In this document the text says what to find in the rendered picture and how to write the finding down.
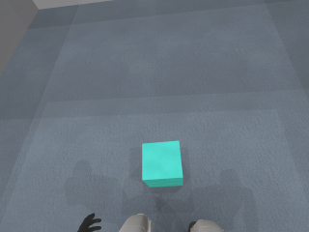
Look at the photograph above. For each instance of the robot left hand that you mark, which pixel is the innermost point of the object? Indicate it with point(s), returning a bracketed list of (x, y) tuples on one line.
[(84, 227)]

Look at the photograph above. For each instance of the robot left thigh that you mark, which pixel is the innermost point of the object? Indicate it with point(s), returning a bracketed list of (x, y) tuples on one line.
[(137, 223)]

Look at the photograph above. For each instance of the robot right thigh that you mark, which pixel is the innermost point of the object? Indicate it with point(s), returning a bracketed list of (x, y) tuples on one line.
[(204, 225)]

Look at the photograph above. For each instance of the carton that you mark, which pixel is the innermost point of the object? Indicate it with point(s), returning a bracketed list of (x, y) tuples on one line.
[(162, 164)]

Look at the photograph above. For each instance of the robot thigh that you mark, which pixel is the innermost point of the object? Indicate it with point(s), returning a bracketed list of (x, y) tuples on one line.
[(137, 223), (204, 225)]

